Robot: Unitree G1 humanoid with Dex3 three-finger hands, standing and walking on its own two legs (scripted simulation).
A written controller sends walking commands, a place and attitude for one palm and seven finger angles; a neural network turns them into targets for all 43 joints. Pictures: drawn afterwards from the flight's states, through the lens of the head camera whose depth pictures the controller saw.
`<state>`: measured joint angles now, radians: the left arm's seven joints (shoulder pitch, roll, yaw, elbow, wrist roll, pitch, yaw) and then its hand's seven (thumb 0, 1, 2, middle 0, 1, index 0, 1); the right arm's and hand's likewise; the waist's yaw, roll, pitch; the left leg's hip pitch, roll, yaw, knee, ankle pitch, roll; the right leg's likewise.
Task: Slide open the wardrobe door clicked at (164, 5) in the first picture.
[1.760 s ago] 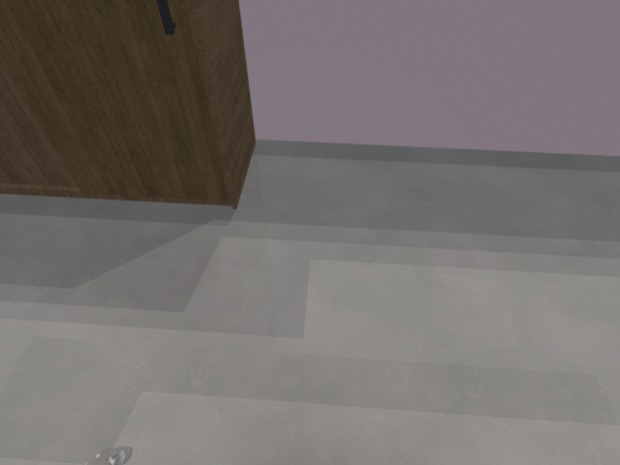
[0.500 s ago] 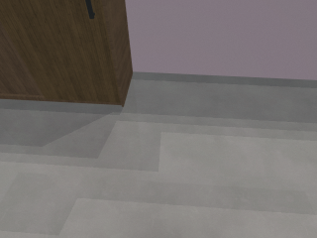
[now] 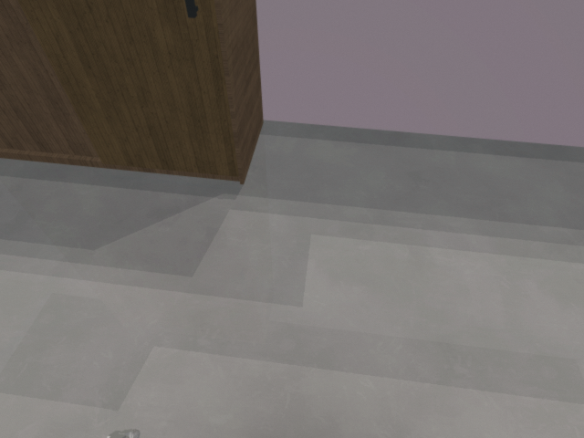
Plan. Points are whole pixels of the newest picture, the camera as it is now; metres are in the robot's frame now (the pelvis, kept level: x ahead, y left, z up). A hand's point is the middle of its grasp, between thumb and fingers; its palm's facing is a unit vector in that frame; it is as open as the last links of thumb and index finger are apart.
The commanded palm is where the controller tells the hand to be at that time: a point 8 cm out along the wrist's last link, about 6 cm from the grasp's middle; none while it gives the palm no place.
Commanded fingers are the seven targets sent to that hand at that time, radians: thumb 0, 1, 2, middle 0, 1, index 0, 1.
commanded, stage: walk to a spot facing it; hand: right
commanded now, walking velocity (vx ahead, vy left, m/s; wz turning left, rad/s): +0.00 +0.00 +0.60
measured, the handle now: out of the picture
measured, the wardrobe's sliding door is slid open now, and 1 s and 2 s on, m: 0.00 0.00 0.00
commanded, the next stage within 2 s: none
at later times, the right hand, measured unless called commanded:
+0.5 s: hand out of the picture +0.06 -0.20 -0.17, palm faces -0.17 +0.96 -0.22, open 7.4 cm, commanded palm none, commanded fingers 0.00 -0.90 -0.90 0.20 0.30 0.20 0.30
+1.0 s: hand (318, 355) +0.29 -0.03 -0.18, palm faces -0.63 +0.76 -0.15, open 7.4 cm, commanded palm none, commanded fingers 0.00 -0.90 -0.90 0.20 0.30 0.20 0.30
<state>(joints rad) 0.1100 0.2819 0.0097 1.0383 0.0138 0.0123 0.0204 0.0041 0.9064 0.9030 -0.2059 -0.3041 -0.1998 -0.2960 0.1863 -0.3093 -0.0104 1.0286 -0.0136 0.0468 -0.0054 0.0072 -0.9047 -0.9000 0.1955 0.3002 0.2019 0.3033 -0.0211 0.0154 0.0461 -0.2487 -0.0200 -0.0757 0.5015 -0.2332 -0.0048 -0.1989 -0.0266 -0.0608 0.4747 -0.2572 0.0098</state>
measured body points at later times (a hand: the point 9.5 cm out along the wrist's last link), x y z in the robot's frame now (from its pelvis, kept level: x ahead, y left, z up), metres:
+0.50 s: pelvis -0.02 -0.01 +0.00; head +0.02 -0.01 +0.45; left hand +0.03 +0.27 -0.13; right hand +0.07 -0.25 -0.15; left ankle +0.01 +0.11 -0.74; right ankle -0.03 -0.15 -0.72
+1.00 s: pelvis +0.07 +0.04 -0.01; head +0.12 +0.05 +0.43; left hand -0.16 +0.17 -0.14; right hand +0.33 -0.07 -0.16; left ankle +0.08 +0.20 -0.72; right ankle -0.02 -0.15 -0.74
